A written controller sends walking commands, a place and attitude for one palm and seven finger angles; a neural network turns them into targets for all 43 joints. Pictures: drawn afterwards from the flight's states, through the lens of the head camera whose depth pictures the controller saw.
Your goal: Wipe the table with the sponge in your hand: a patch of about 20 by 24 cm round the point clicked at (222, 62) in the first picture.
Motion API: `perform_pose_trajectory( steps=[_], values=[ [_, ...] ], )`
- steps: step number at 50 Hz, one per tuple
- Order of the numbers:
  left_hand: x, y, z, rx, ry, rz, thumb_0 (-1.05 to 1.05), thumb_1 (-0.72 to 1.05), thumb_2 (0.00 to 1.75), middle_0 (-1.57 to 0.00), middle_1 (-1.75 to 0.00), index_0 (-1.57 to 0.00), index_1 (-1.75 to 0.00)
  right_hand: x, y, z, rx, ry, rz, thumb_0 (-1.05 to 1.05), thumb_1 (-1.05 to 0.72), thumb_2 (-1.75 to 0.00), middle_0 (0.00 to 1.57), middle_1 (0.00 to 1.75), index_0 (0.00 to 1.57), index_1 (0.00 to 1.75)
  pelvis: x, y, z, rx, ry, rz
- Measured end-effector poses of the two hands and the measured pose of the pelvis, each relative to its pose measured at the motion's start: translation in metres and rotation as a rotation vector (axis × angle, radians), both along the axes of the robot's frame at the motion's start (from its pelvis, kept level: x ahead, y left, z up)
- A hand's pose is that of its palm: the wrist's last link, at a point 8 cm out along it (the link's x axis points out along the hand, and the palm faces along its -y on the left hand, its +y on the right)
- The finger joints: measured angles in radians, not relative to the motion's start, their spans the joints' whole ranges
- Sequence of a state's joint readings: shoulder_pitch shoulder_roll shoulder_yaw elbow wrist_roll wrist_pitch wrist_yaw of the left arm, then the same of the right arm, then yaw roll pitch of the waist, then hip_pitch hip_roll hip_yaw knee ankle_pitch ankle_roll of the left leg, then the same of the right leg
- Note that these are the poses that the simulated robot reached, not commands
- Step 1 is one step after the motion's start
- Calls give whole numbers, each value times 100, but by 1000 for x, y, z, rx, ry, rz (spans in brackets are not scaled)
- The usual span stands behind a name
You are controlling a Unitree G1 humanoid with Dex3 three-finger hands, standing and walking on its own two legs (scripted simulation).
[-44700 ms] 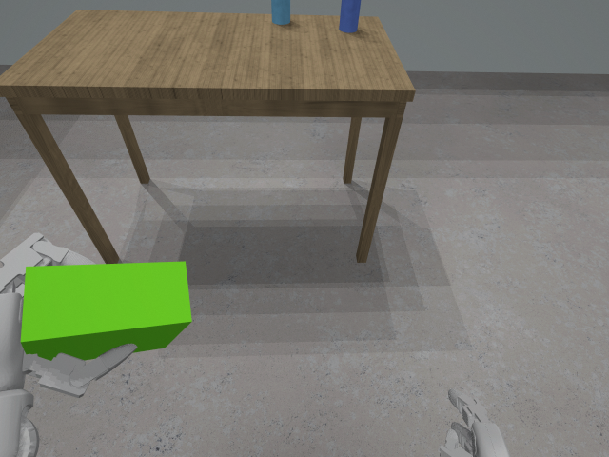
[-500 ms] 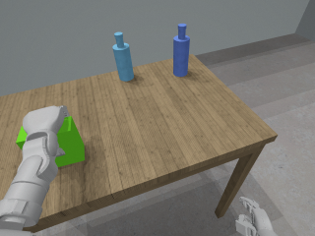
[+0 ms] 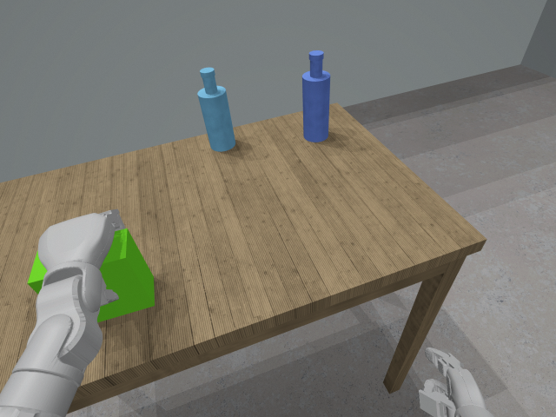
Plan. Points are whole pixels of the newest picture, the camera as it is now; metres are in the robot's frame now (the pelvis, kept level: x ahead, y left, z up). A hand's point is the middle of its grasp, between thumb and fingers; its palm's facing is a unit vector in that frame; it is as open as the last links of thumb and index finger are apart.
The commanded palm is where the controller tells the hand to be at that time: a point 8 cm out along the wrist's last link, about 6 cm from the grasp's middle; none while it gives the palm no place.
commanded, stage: wipe back along the first lane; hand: left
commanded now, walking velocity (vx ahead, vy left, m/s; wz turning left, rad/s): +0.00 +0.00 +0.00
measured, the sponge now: (105, 288) +0.28 +0.31 +0.05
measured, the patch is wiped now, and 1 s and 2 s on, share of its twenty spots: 0.95 0.95 0.95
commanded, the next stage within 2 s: lift the sponge slowly off the table in 0.52 s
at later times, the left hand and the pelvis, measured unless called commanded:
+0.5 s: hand (94, 296) +0.23 +0.28 +0.10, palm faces +0.07 -0.06 -1.00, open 10.2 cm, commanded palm +0.19 +0.26 +0.14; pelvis -0.01 +0.00 +0.00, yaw +0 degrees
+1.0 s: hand (98, 304) +0.22 +0.27 +0.10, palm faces +0.05 -0.08 -1.00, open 10.2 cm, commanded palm +0.19 +0.26 +0.17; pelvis -0.02 -0.01 +0.00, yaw +0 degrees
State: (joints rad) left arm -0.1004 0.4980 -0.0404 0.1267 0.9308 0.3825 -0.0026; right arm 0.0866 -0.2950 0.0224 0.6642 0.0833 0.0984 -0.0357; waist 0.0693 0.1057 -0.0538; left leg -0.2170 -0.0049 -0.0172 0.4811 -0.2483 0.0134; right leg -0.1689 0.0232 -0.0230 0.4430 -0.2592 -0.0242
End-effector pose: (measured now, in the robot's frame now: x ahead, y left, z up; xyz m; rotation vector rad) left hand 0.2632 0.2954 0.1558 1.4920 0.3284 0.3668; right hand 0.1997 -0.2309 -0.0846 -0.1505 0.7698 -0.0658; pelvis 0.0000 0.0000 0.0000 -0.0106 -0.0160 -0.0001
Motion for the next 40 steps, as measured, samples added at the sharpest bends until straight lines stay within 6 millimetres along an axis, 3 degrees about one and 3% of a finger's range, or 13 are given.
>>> perform_pose_trajectory(
  steps=[18,33,40],
  values=[
    [-42,-13,0,-18,-27,-5,0,-50,105,-66,-140,-71,-135,29,19,19,33,-115,64,1,-91,-90,20,30,20,30,-3,-2,-1,2,-23,-6],
    [-68,-31,-1,-26,-49,-20,-1,-50,105,-65,-140,-71,-135,26,26,20,56,-138,84,1,-91,-90,20,30,20,30,-10,-3,-1,5,-38,-13],
    [-69,-31,-1,-35,-42,-13,-1,-50,105,-66,-139,-72,-134,22,23,20,36,-139,85,2,-91,-90,20,30,20,30,-15,-6,-2,6,-52,-9]
  ],
)
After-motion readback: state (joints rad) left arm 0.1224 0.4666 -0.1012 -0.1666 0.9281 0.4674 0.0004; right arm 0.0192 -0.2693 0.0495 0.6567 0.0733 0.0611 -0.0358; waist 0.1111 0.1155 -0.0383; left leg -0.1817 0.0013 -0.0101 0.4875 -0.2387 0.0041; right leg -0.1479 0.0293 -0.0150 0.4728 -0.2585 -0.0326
